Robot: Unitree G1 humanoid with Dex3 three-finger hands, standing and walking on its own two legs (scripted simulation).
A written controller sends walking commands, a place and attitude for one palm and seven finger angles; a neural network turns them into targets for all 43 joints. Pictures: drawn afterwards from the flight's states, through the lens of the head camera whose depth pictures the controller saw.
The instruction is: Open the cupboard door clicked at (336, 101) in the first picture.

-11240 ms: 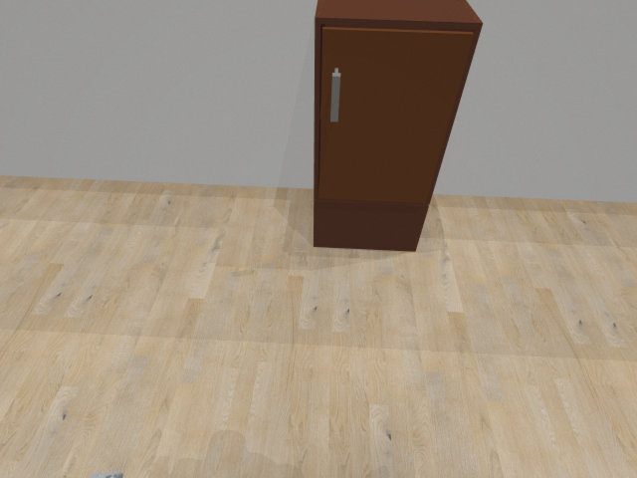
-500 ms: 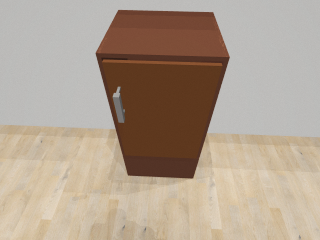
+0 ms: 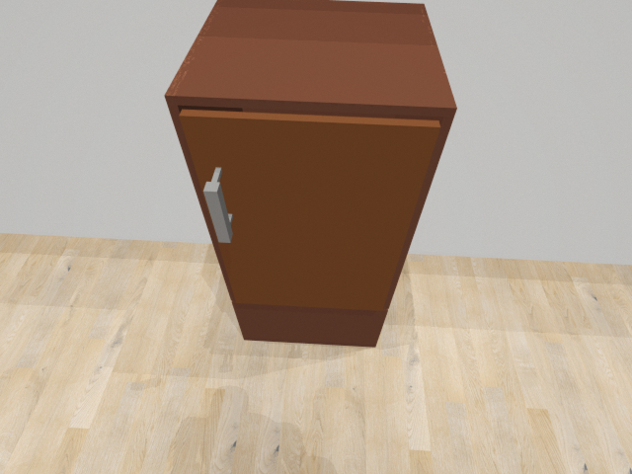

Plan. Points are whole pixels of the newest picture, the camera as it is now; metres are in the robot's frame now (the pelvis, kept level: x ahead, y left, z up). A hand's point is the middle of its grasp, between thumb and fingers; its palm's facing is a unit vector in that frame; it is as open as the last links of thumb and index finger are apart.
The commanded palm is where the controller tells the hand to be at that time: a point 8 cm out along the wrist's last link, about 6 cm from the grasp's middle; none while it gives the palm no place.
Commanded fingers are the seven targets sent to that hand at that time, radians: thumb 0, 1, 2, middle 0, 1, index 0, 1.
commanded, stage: come to a stop and stand still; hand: left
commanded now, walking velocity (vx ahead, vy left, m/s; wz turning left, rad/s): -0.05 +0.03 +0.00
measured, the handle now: (221, 205) +0.55 +0.21 -0.04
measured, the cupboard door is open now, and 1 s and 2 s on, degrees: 0 0 0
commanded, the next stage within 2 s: look again from close up in 0.60 s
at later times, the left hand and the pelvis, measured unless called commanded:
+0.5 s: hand out of the picture +0.00 +0.22 -0.16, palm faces +0.00 -0.97 -0.25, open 7.3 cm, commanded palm none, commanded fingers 0.00 0.90 0.90 -0.20 -0.30 -0.20 -0.30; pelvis -0.05 +0.03 +0.00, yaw -1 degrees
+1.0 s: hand out of the picture +0.00 +0.20 -0.17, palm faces -0.01 -0.97 -0.22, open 7.3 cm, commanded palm none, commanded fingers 0.00 0.90 0.90 -0.20 -0.30 -0.20 -0.30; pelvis -0.02 +0.01 +0.01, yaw -1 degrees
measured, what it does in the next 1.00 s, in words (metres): stands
